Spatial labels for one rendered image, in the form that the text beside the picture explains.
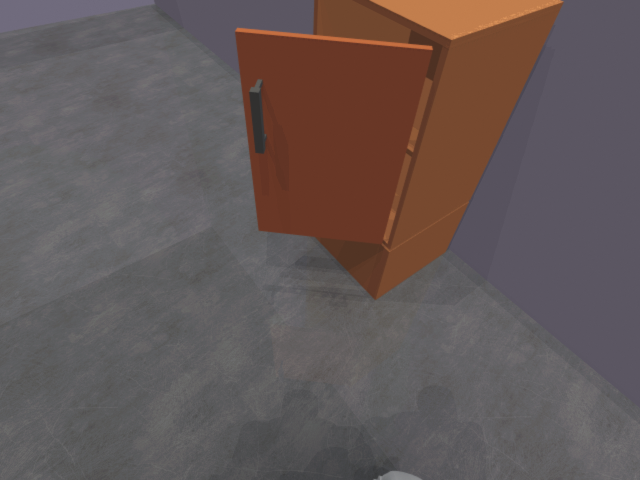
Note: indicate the handle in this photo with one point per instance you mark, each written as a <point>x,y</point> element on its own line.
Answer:
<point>257,117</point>

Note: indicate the cupboard door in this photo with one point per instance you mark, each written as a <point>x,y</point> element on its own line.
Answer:
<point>338,115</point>

